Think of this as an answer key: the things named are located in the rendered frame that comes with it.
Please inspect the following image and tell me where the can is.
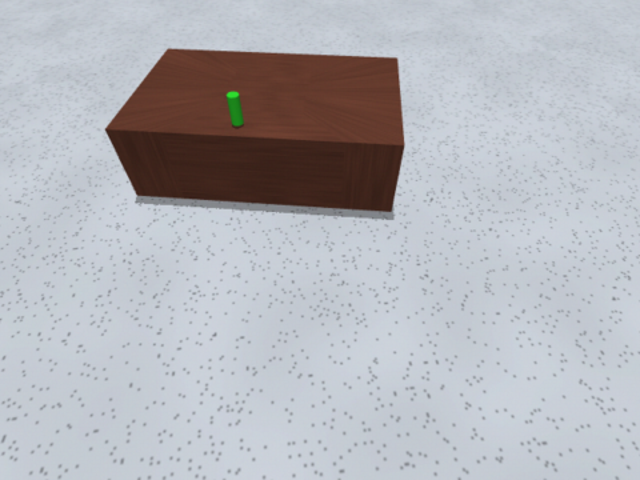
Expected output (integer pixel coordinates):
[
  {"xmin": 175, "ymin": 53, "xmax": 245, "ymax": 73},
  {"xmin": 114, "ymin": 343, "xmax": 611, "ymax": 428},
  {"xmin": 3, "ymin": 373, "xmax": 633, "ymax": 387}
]
[{"xmin": 226, "ymin": 91, "xmax": 244, "ymax": 126}]

